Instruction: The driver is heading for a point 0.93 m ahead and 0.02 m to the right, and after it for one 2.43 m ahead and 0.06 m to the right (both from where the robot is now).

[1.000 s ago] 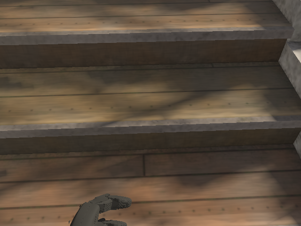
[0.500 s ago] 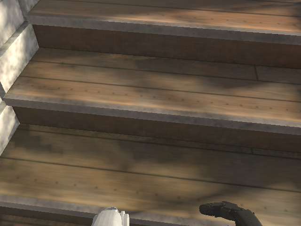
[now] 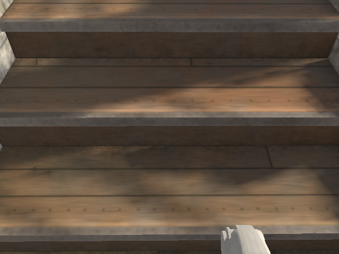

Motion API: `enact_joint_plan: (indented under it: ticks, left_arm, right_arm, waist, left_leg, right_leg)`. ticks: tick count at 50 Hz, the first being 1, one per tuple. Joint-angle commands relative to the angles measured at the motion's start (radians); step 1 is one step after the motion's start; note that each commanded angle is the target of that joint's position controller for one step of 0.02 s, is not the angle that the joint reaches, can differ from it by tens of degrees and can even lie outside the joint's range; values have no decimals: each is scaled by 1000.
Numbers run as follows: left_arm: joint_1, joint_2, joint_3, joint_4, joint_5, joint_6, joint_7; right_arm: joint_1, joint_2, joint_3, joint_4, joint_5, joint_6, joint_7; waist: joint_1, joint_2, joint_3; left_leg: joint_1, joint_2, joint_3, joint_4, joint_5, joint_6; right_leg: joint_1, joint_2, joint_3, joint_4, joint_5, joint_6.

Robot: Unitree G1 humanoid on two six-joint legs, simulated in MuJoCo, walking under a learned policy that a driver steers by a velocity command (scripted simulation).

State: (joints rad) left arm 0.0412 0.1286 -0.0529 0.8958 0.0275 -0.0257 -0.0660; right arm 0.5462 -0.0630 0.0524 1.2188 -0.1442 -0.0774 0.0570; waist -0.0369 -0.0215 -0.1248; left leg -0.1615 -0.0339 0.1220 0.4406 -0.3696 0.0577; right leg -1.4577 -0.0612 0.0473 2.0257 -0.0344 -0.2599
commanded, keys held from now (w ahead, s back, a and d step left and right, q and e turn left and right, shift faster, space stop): w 1.00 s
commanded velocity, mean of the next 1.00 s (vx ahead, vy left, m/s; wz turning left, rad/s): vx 0.50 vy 0.00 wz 0.00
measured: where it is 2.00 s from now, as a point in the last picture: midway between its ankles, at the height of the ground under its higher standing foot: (173, 30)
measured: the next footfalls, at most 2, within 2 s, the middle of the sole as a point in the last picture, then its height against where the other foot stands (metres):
right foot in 0.14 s outside the picture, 0.17 m higher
left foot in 0.72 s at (141, 199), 0.17 m higher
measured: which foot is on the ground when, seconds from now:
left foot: down 0.00-0.20, up 0.22-0.70, down 0.72-1.00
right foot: up 0.00-0.12, down 0.14-0.78, up 0.80-1.00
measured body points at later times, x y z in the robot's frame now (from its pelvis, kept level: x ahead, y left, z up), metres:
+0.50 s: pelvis +0.28 -0.05 +0.16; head +0.27 -0.04 +0.61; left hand +0.17 +0.15 +0.01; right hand +0.43 -0.26 +0.04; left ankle +0.36 +0.11 -0.27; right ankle +0.24 -0.12 -0.56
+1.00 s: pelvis +0.56 +0.02 +0.31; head +0.56 +0.02 +0.76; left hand +0.66 +0.26 +0.17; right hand +0.52 -0.21 +0.16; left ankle +0.57 +0.09 -0.39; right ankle +0.57 -0.16 -0.16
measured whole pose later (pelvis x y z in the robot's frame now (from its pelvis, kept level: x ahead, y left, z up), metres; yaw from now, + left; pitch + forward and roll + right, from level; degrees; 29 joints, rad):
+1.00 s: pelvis +0.56 +0.02 +0.31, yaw +0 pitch +6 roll +3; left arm 0.19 0.23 0.04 1.01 0.02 -0.08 -0.08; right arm 0.37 -0.18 -0.01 1.15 -0.07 -0.03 0.06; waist -0.02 -0.06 -0.12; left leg -0.49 -0.06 0.16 0.76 -0.38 0.09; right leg -1.07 0.05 0.26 1.95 0.05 -0.25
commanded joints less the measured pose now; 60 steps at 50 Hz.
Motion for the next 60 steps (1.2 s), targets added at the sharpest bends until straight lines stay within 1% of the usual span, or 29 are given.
enact_joint_plan:
  ticks: [1, 3, 5, 8, 9, 10, 11, 12, 13, 15, 17, 20, 22, 28, 31, 33, 35, 37, 38, 40, 41, 42, 44, 46, 47, 50, 52, 58, 60]
  left_arm:
    - [-373, 51, -9, -200, 13, 33, 11]
    - [-374, -3, -13, -205, 31, 62, -14]
    - [-267, -16, -11, -192, 22, 70, -37]
    - [-159, 64, 31, -196, 10, 36, -29]
    - [0, 104, 36, -139, -8, 26, -14]
    - [179, 152, 56, -83, 9, 38, -3]
    - [383, 220, 77, 4, 57, 39, 11]
    - [478, 259, 106, 47, 65, 14, 34]
    - [450, 216, 101, 94, 47, -14, 45]
    - [287, 95, 79, 120, 26, -27, 21]
    - [155, -10, 45, 137, 15, -14, 4]
    - [147, -21, 45, 161, 49, -39, -5]
    - [177, -22, 33, 168, 63, -59, 6]
    - [591, 3, 5, 329, 141, -60, 3]
    - [611, -8, -7, 303, 89, -67, -32]
    - [537, 27, -10, 240, 31, -90, -43]
    - [545, 166, 27, 250, 7, -109, -41]
    - [559, 225, 64, 259, 31, -118, -52]
    - [648, 143, 57, 264, 67, -124, -61]
    - [480, 38, 63, 237, 51, -96, -87]
    - [442, 56, 80, 241, 10, -79, -81]
    - [388, 73, 93, 229, -1, -86, -54]
    - [285, 42, 95, 159, -23, -100, -3]
    - [257, 4, 76, 125, -28, -71, -6]
    - [266, 6, 69, 113, -19, -55, -3]
    - [250, 2, 54, 100, -4, -40, -21]
    - [177, 27, 45, 86, 9, -36, -37]
    - [-222, 51, -6, -149, 2, -9, 18]
    - [-380, 40, -10, -206, 19, 33, 13]
  right_arm:
    - [105, -75, 9, -19, 11, -19, 36]
    - [24, -86, 14, -80, 64, -35, 50]
    - [28, -193, -5, -94, 98, -53, 43]
    - [36, -309, -61, -68, 89, -62, 59]
    - [136, -207, -52, -67, 41, -71, 70]
    - [81, -205, -59, -85, 57, -63, 80]
    - [-47, -112, -61, -94, 71, -46, 98]
    - [-75, -125, -75, -87, 114, -32, 90]
    - [-134, -138, -87, -97, 115, -40, 65]
    - [-234, -109, -87, -165, 135, -48, 12]
    - [-263, -82, -73, -205, 139, -14, 13]
    - [-269, -56, -47, -224, 124, 9, 26]
    - [-309, -94, -44, -235, 98, 11, 36]
    - [-726, -108, 9, -457, 122, 33, -7]
    - [-963, -77, 20, -550, 92, 97, 7]
    - [-872, -61, 12, -533, 88, 108, 33]
    - [-836, -91, -2, -549, 102, 113, 44]
    - [-657, -138, -29, -515, 104, 87, 34]
    - [-519, -160, -32, -460, 127, 79, 21]
    - [-165, -270, -70, -331, 69, 89, -1]
    - [-54, -320, -104, -284, 55, 65, -26]
    - [-83, -290, -100, -239, 72, 39, -39]
    - [-227, -180, -83, -206, 93, 21, -18]
    - [-354, -66, -46, -190, 93, 37, 1]
    - [-356, -48, -38, -168, 66, 35, 11]
    - [-376, -43, -39, -174, 66, 2, 12]
    - [-247, -54, -29, -134, 37, -7, -3]
    - [92, -75, -3, -5, -14, -18, 4]
    - [107, -65, 7, -20, 17, -20, 36]
  waist:
    - [-42, 92, 138]
    - [-2, 160, 146]
    - [54, 172, 91]
    - [127, 248, -29]
    - [99, 92, -236]
    - [185, 9, -259]
    - [250, -147, -176]
    - [260, -138, -135]
    - [220, -159, -27]
    - [97, 40, 7]
    - [11, 38, -11]
    - [-59, 60, 17]
    - [-57, 16, 50]
    - [85, 34, 102]
    - [132, -86, 150]
    - [70, -109, 121]
    - [-2, -152, 94]
    - [-39, -180, -64]
    - [-20, -53, -228]
    - [-164, 185, -172]
    - [-181, 193, -145]
    - [-147, 206, -28]
    - [-29, 24, 1]
    - [52, -7, -16]
    - [87, -19, -19]
    - [139, 9, 35]
    - [92, 87, 58]
    - [-23, 22, 98]
    - [-51, 96, 149]
  left_leg:
    - [-20, 287, -200, -357, 293, 191]
    - [-170, 287, -117, -403, 519, 203]
    - [-82, 301, -57, -304, 1021, 225]
    - [161, 316, -45, -71, 1768, 185]
    - [-127, 259, -109, 130, 1614, 124]
    - [-324, 143, -150, 317, 1230, 116]
    - [-602, 11, -234, 655, 416, 78]
    - [-680, -13, -407, 1120, 395, 70]
    - [-770, 0, -441, 1307, 429, 85]
    - [-833, -39, -473, 1433, 453, 138]
    - [-931, -25, -443, 1592, 412, 199]
    - [-1025, 36, -335, 1547, 367, 212]
    - [-1032, 62, -241, 1554, 366, 194]
    - [-1456, 133, -179, 1444, 339, 226]
    - [-1098, 180, -9, 1170, 212, 159]
    - [-781, 107, 51, 1098, 113, 123]
    - [-686, 10, 93, 885, -15, 112]
    - [-429, -15, 30, 747, 105, 154]
    - [-55, 52, -180, 712, 221, 214]
    - [138, 219, -739, 157, -214, 295]
    - [38, 281, -960, 6, -385, 290]
    - [-83, 269, -888, 21, -394, 251]
    - [-162, 292, -718, 35, 60, 168]
    - [-215, 299, -585, -1, 268, 134]
    - [-209, 277, -482, 3, 346, 125]
    - [-313, 163, -180, -74, 274, 119]
    - [-295, 151, -192, -128, 214, 176]
    - [97, 250, -245, -212, 179, 167]
    - [-13, 297, -223, -362, 256, 207]
  right_leg:
    - [24, -91, -135, -357, -69, 31]
    - [356, -45, -214, -477, -193, 62]
    - [539, 38, -249, -533, -253, 102]
    - [812, 128, -220, -876, -306, 64]
    - [1255, 47, 2, -860, -62, -21]
    - [1399, -1, 256, -1129, -330, -47]
    - [1456, -132, 606, -1456, -506, -110]
    - [1350, -187, 801, -1577, -664, -98]
    - [1225, -171, 701, -1549, -664, -59]
    - [1131, -194, 539, -1544, -235, 23]
    - [1075, -194, 401, -1584, -24, 56]
    - [1033, -93, 59, -1627, -30, 83]
    - [967, -44, -5, -1685, -105, 49]
    - [1395, -154, 89, -1782, -130, 37]
    - [1125, -194, 28, -1992, -13, -15]
    - [1053, -192, -62, -1966, 280, -6]
    - [1278, -212, -82, -1856, 991, -23]
    - [1424, -216, -115, -1651, 1397, 43]
    - [1157, -157, -57, -1466, 1214, 85]
    - [714, 72, 62, -983, 107, 116]
    - [643, 99, 230, -512, 50, 131]
    - [545, 98, 276, -302, 85, 121]
    - [470, 139, 305, -156, 109, 75]
    - [367, 123, 284, 10, 105, 6]
    - [290, 116, 267, 24, 128, -7]
    - [283, 54, 138, -12, 51, -4]
    - [198, 50, 43, 185, 1, 12]
    - [-150, -55, -15, -162, 7, 0]
    - [16, -103, -129, -378, -81, 39]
